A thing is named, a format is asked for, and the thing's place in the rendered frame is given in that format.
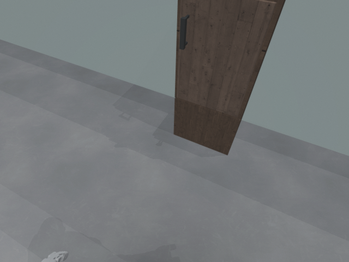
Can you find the cupboard door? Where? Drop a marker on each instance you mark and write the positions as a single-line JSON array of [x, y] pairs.
[[224, 41]]

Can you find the left robot hand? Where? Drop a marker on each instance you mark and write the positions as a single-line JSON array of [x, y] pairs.
[[56, 257]]

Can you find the handle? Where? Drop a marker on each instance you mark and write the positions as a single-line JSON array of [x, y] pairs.
[[182, 41]]

